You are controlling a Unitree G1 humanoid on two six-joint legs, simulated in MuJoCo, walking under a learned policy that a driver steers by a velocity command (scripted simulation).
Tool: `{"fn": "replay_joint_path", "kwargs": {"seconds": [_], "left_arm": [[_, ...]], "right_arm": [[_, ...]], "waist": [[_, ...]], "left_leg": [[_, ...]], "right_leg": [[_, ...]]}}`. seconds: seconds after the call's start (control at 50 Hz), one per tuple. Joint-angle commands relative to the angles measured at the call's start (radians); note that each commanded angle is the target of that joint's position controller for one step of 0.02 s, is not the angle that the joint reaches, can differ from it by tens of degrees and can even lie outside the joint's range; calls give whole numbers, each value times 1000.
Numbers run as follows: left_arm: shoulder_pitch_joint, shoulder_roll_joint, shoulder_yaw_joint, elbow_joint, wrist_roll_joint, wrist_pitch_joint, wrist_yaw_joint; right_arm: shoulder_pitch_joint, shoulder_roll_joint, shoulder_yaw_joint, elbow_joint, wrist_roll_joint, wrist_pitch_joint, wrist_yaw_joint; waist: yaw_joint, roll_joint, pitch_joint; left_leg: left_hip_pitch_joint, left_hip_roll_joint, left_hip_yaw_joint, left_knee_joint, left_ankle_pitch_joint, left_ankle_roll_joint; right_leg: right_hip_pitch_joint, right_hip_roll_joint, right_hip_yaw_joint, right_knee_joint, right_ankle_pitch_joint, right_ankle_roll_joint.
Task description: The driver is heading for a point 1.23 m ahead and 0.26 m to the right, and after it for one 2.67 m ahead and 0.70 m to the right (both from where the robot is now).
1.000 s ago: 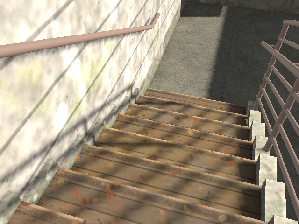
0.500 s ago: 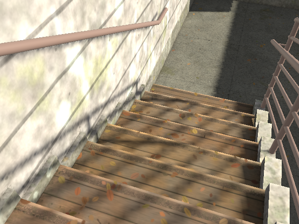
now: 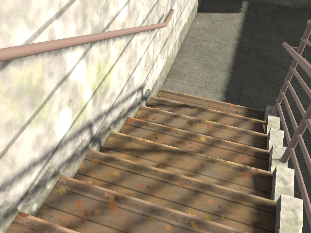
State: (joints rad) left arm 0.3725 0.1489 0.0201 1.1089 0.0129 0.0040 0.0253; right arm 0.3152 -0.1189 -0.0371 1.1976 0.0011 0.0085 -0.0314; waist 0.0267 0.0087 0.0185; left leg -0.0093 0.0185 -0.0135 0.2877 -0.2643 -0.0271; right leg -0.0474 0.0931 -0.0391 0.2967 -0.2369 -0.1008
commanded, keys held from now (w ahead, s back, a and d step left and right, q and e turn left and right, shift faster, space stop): shift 0.50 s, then w+shift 0.40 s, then shift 0.10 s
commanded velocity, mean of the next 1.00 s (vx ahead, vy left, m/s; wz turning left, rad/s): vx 0.27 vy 0.00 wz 0.00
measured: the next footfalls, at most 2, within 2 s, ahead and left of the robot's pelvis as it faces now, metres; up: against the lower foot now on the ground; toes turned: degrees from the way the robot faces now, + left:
left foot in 1.12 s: +0.40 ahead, +0.30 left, -0.16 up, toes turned +7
right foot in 1.56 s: +0.37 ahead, +0.08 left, -0.16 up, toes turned -26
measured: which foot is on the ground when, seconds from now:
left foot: down 0.00-0.54, up 0.56-1.00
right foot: down 0.00-1.00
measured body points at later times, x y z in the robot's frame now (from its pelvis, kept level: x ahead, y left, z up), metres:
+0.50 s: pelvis -0.01 +0.01 +0.00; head +0.00 +0.00 +0.45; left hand -0.05 +0.23 -0.16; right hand -0.04 -0.20 -0.17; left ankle -0.07 +0.14 -0.75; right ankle -0.05 -0.05 -0.75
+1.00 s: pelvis +0.14 +0.10 -0.05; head +0.16 +0.12 +0.40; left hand +0.03 +0.35 -0.19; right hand +0.37 -0.14 -0.15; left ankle +0.35 +0.29 -0.74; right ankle -0.05 -0.05 -0.74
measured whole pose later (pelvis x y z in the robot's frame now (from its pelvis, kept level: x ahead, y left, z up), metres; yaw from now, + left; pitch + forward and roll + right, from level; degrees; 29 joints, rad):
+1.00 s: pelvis +0.14 +0.10 -0.05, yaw +2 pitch -1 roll -2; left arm 0.51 0.24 0.07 1.05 0.04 -0.13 0.02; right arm -0.02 -0.29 -0.08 0.93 -0.03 -0.03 0.06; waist 0.11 0.02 0.04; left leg -0.64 0.14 -0.05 0.58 0.41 0.03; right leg 0.07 -0.01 -0.01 0.58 -0.64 0.01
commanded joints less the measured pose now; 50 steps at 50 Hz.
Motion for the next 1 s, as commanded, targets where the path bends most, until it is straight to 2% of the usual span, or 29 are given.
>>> {"fn": "replay_joint_path", "kwargs": {"seconds": [0.02, 0.04, 0.1, 0.26, 0.28, 0.5, 0.52, 0.54, 0.56, 0.58, 0.6, 0.62, 0.66, 0.68, 0.7, 0.72, 0.74, 0.76, 0.8, 0.82, 0.84, 0.86, 0.88, 0.9, 0.92, 0.94, 0.96, 0.98, 1.0], "left_arm": [[105, 92, 15, 1, 1, 1, 4], [116, 73, 9, 8, 5, 4, -1], [110, 84, 10, 4, 6, 4, -4], [110, 75, 5, 1, 2, 8, -3], [91, 83, 6, -6, 9, 6, -5], [92, 76, 4, -2, 7, 5, -7], [113, 96, 14, 2, 4, 10, -7], [137, 140, 33, 6, 5, 20, -8], [203, 186, 54, 13, 16, 31, -10], [257, 199, 63, 13, 20, 33, -8], [258, 182, 60, 2, 22, 29, -4], [230, 202, 68, -14, 25, 22, 6], [127, 209, 71, -65, 17, 6, 7], [92, 198, 64, -85, 15, -2, -2], [92, 176, 63, -92, 9, -22, -2], [88, 153, 52, -101, 11, -31, -1], [146, 152, 53, -74, 29, -45, 3], [167, 172, 59, -76, 24, -71, 4], [153, 169, 54, -100, 5, -96, -4], [176, 189, 62, -96, 7, -100, -5], [243, 190, 69, -59, -5, -118, -4], [217, 211, 73, -69, 15, -127, -4], [249, 228, 82, -63, 27, -137, -5], [258, 234, 85, -66, 24, -143, -6], [223, 230, 83, -65, 12, -146, 7], [171, 210, 72, -86, 32, -142, 7], [129, 185, 60, -95, 23, -137, -6], [131, 194, 59, -86, 17, -140, -5], [103, 215, 61, -87, 31, -136, -13]], "right_arm": [[90, -65, -9, 2, -2, -1, 0], [89, -33, 0, -4, -15, -1, 2], [90, -51, -2, -5, -14, -1, 2], [86, -45, 0, -4, -11, -4, -1], [82, -53, -2, 0, -9, -2, -7], [84, -49, -3, 9, -12, -2, -8], [81, -62, -10, -1, -16, -1, -8], [55, -71, -19, -26, -20, 2, -4], [-16, -82, -24, -66, -29, 6, 2], [-114, -79, -22, -113, -38, 3, 7], [-212, -80, -19, -159, -31, -8, 14], [-219, -99, -27, -163, -9, -14, 19], [-182, -85, -21, -164, -25, -27, 39], [-201, -90, -21, -170, -36, -19, 53], [-240, -89, -18, -187, -38, -3, 59], [-252, -79, -12, -194, -24, 7, 70], [-213, -95, -16, -173, -50, 13, 74], [-189, -138, -29, -168, -52, 14, 74], [-276, -157, -30, -219, -59, 22, 79], [-291, -188, -31, -229, -64, 13, 88], [-347, -164, -28, -258, -70, 2, 79], [-394, -211, -46, -289, -49, -18, 62], [-445, -233, -55, -316, -19, -42, 55], [-482, -244, -56, -331, -22, -62, 56], [-499, -237, -51, -337, -44, -59, 57], [-492, -211, -38, -343, -37, -59, 71], [-489, -158, -24, -338, -27, -57, 96], [-473, -143, -20, -345, -27, -56, 108], [-455, -169, -25, -329, -11, -50, 118]], "waist": [[0, -18, 67], [-1, -36, 50], [-2, -14, 62], [0, 14, 88], [-2, 12, 84], [-4, -2, 91], [8, -11, 50], [22, -55, 44], [60, -101, 98], [104, -133, 178], [116, -98, 248], [85, -50, 253], [20, -31, 181], [10, -37, 161], [10, -41, 127], [6, -88, 104], [6, -91, 74], [-5, -79, 71], [-13, -73, 98], [-3, -68, 100], [13, -72, 145], [31, -74, 175], [62, -61, 185], [90, -69, 179], [72, -49, 192], [83, -35, 181], [97, -35, 170], [92, -15, 190], [95, -37, 198]], "left_leg": [[-137, 84, -55, -41, 181, 32], [-120, 88, -65, -42, 179, 35], [-123, 88, -65, -45, 180, 37], [-120, 92, -68, -62, 191, 36], [-111, 92, -68, -58, 214, 38], [-101, 99, -71, -69, 208, 43], [-109, 63, -34, -27, 49, 54], [-184, -3, 32, 69, -199, 78], [-356, -49, 79, 196, -334, 96], [-517, -43, 93, 337, -318, 98], [-626, 7, 11, 410, -257, 93], [-674, 33, 9, 483, -190, 82], [-639, 71, -18, 501, -83, 67], [-571, 64, 4, 499, -57, 50], [-580, 55, 14, 567, -10, 36], [-591, 57, 11, 545, 33, 34], [-624, 76, -10, 641, 145, 39], [-638, 60, 22, 683, 207, 42], [-685, 73, 4, 696, 283, 44], [-710, 69, -11, 691, 278, 54], [-860, 112, -141, 668, 375, 53], [-1010, 112, -180, 649, 342, 50], [-1102, 116, -167, 566, 357, 47], [-1106, 125, -147, 533, 379, 35], [-1011, 137, -104, 414, 461, 23], [-767, 128, -9, 277, 614, 29], [-513, 101, 43, 240, 764, 60], [-387, 93, 39, 241, 866, 71], [-371, 87, 25, 251, 845, 83]], "right_leg": [[68, -215, 168, -3, 477, 53], [68, -212, 165, 6, 477, 52], [49, -211, 168, 1, 435, 50], [28, -208, 180, -10, 345, 48], [22, -201, 172, -11, 364, 41], [19, -196, 175, -24, 320, 42], [50, -172, 174, -29, 117, 23], [69, -156, 203, -40, -252, -19], [80, -202, 307, -93, -585, -75], [64, -316, 465, -162, -687, -149], [43, -403, 557, -216, -559, -211], [41, -426, 545, -235, -484, -215], [8, -410, 484, -232, -378, -197], [-51, -390, 410, -232, -304, -185], [-47, -370, 365, -200, -223, -157], [-33, -332, 312, -172, -185, -134], [-8, -344, 301, -130, -127, -151], [-34, -320, 268, -90, -114, -150], [-84, -325, 269, -47, -92, -149], [-60, -329, 288, -43, -51, -164], [54, -369, 332, 13, -51, -167], [170, -385, 354, 24, -18, -162], [251, -378, 329, 43, -75, -163], [264, -379, 327, 84, -86, -168], [193, -342, 261, 92, -51, -145], [-6, -284, 179, 103, -140, -100], [-203, -249, 146, 106, -200, -65], [-315, -262, 120, 113, -232, -59], [-324, -250, 119, 163, -236, -49]]}}
Velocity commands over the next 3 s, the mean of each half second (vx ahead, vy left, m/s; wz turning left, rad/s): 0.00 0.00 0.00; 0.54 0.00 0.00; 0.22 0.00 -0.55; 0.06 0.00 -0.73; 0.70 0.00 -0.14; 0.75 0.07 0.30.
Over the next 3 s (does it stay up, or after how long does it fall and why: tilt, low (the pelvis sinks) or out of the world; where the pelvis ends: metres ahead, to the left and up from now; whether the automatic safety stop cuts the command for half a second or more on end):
stays up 0.62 -0.18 -0.41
